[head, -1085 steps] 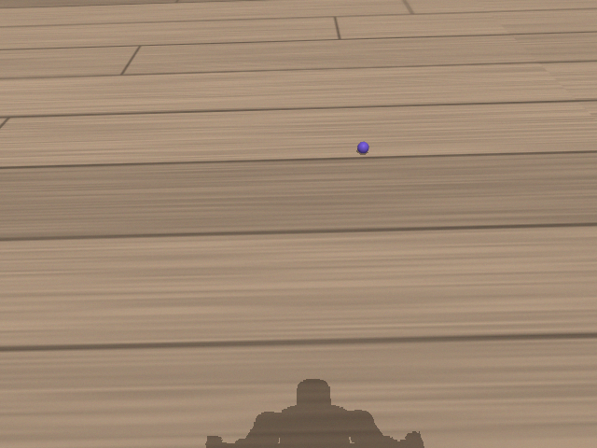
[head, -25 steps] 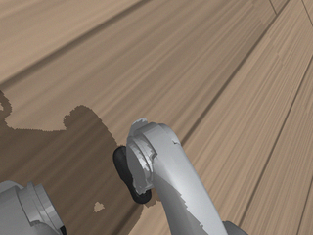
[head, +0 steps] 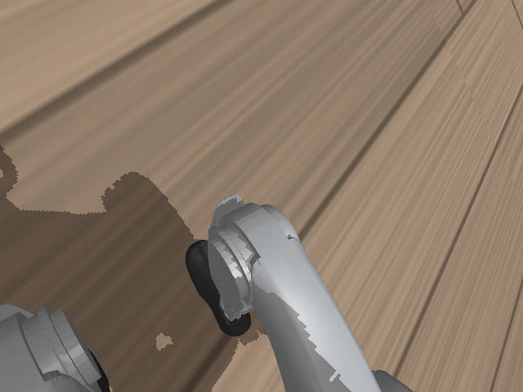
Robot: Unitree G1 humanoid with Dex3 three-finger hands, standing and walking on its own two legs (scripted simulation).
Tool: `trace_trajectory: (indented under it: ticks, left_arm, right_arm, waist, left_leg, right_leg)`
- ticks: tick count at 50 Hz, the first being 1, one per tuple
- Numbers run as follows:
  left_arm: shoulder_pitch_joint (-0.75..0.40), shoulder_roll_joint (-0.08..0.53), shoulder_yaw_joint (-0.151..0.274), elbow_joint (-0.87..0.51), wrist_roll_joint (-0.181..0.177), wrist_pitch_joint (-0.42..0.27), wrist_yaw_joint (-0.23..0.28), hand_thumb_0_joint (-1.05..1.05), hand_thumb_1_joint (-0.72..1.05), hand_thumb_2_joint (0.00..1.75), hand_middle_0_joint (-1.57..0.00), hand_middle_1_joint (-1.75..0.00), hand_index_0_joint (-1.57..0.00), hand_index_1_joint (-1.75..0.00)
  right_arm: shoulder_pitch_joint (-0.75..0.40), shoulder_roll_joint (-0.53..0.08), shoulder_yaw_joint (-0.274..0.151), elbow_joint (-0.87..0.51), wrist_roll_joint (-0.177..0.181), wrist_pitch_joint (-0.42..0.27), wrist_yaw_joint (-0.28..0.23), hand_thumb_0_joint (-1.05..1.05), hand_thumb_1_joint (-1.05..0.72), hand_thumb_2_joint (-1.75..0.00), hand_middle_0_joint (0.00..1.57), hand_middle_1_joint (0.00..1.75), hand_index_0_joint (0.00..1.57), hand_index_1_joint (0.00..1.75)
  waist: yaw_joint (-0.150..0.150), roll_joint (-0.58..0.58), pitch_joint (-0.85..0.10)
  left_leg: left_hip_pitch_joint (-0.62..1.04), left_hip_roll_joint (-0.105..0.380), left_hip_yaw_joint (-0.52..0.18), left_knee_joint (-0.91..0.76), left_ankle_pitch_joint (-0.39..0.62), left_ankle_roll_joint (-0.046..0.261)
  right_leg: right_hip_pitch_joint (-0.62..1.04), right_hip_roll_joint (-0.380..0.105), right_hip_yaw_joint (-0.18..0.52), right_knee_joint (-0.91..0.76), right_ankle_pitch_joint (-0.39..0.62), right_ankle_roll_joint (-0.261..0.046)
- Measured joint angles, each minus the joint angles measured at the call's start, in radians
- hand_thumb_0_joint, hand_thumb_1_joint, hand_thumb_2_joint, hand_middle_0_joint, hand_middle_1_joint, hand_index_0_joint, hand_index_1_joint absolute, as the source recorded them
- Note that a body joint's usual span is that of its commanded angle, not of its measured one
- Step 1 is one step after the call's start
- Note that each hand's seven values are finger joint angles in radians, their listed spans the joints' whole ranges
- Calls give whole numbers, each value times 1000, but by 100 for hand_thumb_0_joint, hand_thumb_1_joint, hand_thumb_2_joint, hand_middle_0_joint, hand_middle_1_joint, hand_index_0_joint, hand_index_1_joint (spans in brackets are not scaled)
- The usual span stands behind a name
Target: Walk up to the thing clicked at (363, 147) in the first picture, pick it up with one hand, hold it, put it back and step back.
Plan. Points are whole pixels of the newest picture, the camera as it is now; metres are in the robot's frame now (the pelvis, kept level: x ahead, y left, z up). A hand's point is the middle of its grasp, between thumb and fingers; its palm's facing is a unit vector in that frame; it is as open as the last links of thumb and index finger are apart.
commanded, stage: close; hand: left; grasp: from above
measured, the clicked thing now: out of the picture +0.52 +0.25 -0.29
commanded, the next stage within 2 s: settle in 0.88 s
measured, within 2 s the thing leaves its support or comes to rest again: leaves its support in 1.34 s
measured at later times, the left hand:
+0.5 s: hand out of the picture +0.50 +0.25 -0.28, palm faces -0.44 -0.12 -0.89, open 8.6 cm
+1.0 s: hand out of the picture +0.50 +0.25 -0.27, palm faces -0.44 -0.13 -0.89, open 8.2 cm
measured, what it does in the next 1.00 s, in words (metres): stands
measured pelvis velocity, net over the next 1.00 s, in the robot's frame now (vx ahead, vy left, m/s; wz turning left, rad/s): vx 0.00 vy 0.00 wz -0.01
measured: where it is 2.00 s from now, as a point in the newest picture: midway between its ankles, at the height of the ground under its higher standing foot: (168, 354)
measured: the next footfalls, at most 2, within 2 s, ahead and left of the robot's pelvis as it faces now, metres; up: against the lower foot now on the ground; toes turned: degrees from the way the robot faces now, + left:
none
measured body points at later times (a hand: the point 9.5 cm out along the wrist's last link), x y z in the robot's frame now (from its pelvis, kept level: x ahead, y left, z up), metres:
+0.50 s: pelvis +0.00 +0.00 +0.00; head +0.31 +0.12 +0.30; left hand +0.52 +0.25 -0.23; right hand +0.00 -0.24 -0.03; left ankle +0.06 +0.12 -0.29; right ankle +0.14 -0.13 -0.29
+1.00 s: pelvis +0.00 +0.00 +0.00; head +0.31 +0.11 +0.30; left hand +0.52 +0.25 -0.22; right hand +0.00 -0.24 -0.03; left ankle +0.06 +0.12 -0.29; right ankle +0.14 -0.13 -0.29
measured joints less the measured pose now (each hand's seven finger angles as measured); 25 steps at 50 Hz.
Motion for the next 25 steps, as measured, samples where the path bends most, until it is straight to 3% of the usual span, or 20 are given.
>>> trace_trajectory:
  ticks: [17,25]
  left_arm:
    - [-9,18,-33,26,14,-18,16,0,6,77,-39,-103,-47,-96]
    - [-2,14,-25,15,17,-8,31,0,18,71,-47,-101,-56,-92]
  right_arm:
    - [-10,-2,8,2,-4,9,-27,0,-91,-90,19,30,20,30]
    - [-8,3,17,1,-6,3,-19,0,-91,-90,20,30,20,30]
  waist:
    - [-8,-12,-4]
    - [-12,-11,-7]
  left_leg:
    - [2,2,1,-10,12,11]
    - [-4,2,0,-9,7,12]
  right_leg:
    - [13,1,-3,-19,10,-2]
    - [9,-1,-6,-20,6,-8]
